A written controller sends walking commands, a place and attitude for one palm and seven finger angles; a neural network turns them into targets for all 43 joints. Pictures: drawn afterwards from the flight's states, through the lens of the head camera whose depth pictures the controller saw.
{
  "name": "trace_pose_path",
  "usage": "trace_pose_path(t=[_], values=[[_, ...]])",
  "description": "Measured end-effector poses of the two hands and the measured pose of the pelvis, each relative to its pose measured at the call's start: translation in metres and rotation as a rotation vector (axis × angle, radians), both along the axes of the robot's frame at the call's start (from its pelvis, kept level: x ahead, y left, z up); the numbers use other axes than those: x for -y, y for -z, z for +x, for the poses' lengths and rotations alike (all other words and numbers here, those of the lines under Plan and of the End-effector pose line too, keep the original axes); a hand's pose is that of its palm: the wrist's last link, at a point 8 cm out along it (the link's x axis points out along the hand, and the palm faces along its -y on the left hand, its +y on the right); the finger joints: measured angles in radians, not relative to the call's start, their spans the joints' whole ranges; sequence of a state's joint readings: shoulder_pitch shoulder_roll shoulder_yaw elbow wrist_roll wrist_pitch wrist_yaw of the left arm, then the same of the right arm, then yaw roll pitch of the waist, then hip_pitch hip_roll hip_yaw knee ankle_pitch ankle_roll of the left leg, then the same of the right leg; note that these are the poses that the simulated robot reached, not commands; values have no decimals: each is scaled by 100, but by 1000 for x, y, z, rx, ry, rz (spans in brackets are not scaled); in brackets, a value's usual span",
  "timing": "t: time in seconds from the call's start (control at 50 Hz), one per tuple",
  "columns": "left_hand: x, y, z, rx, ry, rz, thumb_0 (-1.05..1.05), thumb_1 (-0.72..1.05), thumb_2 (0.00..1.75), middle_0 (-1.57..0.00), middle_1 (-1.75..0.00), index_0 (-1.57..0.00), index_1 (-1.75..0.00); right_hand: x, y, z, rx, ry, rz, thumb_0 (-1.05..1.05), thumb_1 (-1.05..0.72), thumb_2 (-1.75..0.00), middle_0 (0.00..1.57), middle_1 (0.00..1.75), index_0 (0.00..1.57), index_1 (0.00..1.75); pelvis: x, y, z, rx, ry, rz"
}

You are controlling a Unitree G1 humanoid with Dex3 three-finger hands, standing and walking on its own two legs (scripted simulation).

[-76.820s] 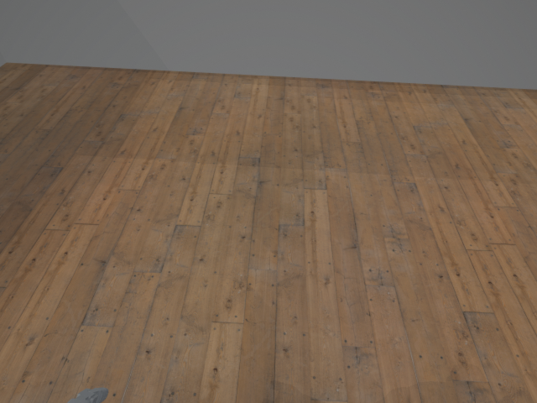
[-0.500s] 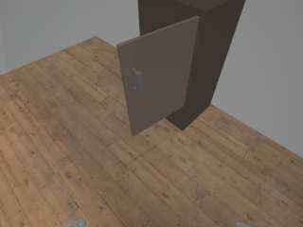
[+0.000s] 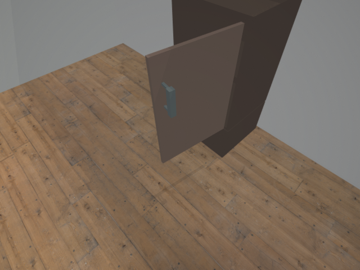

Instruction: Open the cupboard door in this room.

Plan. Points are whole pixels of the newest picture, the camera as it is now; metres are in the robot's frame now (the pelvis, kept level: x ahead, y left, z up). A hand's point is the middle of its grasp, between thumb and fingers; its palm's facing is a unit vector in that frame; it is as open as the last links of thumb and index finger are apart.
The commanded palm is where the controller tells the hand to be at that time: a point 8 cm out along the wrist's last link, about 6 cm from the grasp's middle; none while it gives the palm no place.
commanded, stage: let the arm hang, fingers relaxed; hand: left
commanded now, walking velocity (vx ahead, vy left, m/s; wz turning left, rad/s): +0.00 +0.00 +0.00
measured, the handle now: (168, 99) +0.67 +0.09 -0.05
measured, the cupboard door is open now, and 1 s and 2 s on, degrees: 82 82 82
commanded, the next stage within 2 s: look to check the result in 0.34 s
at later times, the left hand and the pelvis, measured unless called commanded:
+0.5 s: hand out of the picture +0.06 +0.20 -0.17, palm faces +0.00 -0.96 -0.26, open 7.4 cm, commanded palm none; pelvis +0.01 +0.00 +0.00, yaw +0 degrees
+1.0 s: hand out of the picture +0.10 +0.22 -0.15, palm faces -0.01 -0.95 -0.32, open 7.4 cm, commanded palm none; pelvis +0.03 -0.01 +0.01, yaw +0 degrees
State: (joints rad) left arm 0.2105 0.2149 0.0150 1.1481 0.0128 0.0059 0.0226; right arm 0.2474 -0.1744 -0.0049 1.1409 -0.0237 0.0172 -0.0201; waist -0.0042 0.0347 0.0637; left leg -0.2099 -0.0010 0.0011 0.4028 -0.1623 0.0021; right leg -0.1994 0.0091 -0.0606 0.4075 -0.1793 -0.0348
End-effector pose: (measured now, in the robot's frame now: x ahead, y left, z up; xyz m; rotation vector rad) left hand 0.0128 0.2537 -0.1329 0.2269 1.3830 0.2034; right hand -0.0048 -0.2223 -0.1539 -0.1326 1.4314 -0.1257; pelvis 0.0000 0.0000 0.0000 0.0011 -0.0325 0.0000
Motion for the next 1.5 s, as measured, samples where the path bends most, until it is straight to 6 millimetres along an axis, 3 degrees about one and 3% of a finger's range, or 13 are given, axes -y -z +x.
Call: trace_pose_path(t=[0.12, 0.22, 0.36, 0.64, 1.0, 1.22, 1.5], values=[[10, 0, 32, 82, 26, -25, 0, 91, 90, -20, -30, -20, -30, -1, -1, 16, 49, 1, -2, 1, -91, -90, 20, 30, 20, 30, -1, 0, 3, 2, 2, 3], [17, 1, 46, 110, 40, -43, 0, 91, 90, -20, -30, -20, -30, 3, -4, 25, 71, 2, -13, 1, -91, -90, 20, 30, 20, 30, -1, -1, 6, 1, 5, 4], [16, 1, 47, 98, 38, -42, 0, 90, 90, -20, -30, -20, -30, 14, -8, 32, 69, -3, -37, 1, -91, -90, 20, 30, 20, 30, 1, -2, 10, 1, 4, 3], [-7, -6, 41, 50, 25, 19, 0, 90, 90, -20, -30, -20, -30, 40, -14, 53, 75, -30, -86, 1, -91, -90, 20, 30, 20, 30, 5, -4, 18, 0, 1, 2], [-10, -15, 79, 121, 55, 41, 0, 90, 90, -20, -30, -20, -30, 58, -21, 92, 142, -60, -111, 1, -91, -90, 20, 30, 20, 30, 11, -6, 28, -3, -2, 4], [-6, -16, 92, 133, 68, 40, 0, 90, 90, -20, -30, -20, -30, 63, -22, 95, 138, -53, -117, 1, -91, -90, 20, 30, 20, 30, 14, -6, 34, -5, 4, 4], [-4, -14, 89, 107, 65, 37, 0, 90, 90, -20, -30, -20, -30, 64, -21, 88, 106, -42, -115, 1, -91, -90, 20, 30, 20, 30, 16, -6, 39, -8, 7, 4]])
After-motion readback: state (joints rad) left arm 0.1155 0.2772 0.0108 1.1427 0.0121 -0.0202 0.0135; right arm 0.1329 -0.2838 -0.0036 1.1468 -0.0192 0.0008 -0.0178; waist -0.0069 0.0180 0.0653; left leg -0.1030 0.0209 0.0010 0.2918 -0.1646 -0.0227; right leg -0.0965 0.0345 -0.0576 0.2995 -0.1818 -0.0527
